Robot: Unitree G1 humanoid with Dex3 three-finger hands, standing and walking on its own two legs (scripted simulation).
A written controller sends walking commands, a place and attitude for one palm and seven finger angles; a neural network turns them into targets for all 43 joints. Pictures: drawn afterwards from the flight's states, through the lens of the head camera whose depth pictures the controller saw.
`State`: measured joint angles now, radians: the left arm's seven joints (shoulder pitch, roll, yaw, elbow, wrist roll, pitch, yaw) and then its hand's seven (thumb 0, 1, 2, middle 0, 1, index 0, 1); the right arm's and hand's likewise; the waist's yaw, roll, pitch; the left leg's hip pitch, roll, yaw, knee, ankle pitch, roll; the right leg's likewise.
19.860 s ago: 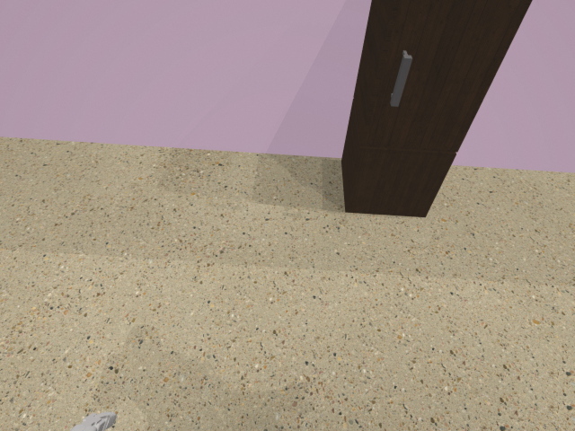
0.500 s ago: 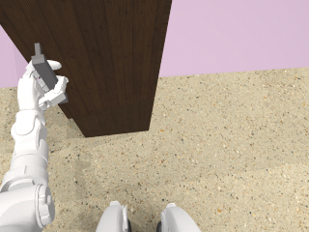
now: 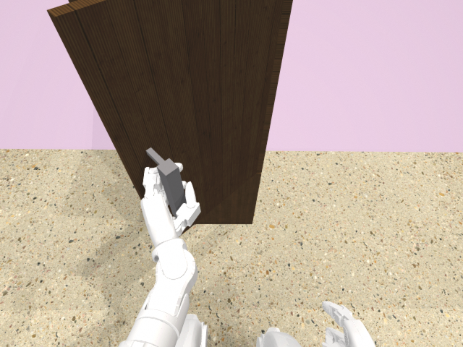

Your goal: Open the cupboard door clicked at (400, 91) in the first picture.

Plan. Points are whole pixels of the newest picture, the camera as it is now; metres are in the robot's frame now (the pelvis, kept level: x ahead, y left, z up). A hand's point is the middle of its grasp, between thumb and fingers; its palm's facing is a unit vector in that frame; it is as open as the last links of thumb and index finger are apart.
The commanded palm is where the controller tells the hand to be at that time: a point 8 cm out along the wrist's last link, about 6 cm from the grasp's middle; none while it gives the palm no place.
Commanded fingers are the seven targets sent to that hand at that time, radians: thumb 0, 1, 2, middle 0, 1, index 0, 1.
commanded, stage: pull the door open along its arc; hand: left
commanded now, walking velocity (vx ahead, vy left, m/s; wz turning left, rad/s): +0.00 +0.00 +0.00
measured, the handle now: (167, 186) +0.39 +0.14 +0.03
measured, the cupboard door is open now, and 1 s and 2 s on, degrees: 44 53 55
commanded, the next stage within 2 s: open thumb and fingers to let go in 0.08 s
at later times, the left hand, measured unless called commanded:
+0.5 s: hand (217, 214) +0.33 +0.04 +0.04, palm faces +0.42 -0.91 -0.03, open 8.4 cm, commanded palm +0.28 +0.10 +0.03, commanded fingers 0.00 -0.29 0.39 -0.31 -1.22 -0.31 -1.22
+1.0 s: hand (217, 220) +0.33 +0.04 +0.03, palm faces +0.37 -0.93 -0.02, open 15.2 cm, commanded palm +0.28 +0.09 +0.03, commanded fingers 0.00 -0.50 0.30 -0.15 -0.30 -0.15 -0.30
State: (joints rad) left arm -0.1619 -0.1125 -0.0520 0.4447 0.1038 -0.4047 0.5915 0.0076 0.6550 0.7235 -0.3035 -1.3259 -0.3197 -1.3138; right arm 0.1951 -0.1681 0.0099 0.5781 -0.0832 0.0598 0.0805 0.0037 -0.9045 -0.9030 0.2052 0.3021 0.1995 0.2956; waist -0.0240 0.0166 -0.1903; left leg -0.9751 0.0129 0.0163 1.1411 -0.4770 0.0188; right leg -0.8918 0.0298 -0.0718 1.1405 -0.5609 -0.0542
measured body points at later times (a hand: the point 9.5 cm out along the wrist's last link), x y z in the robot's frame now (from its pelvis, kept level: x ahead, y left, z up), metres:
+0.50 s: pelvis +0.00 -0.05 +0.00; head +0.07 -0.07 +0.45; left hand +0.31 +0.09 +0.04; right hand +0.17 -0.27 -0.12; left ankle +0.04 +0.11 -0.65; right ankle -0.01 -0.09 -0.65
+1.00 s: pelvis +0.00 -0.03 +0.00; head +0.07 -0.05 +0.44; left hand +0.30 +0.09 +0.03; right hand +0.17 -0.25 -0.12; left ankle +0.04 +0.11 -0.65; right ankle -0.01 -0.09 -0.65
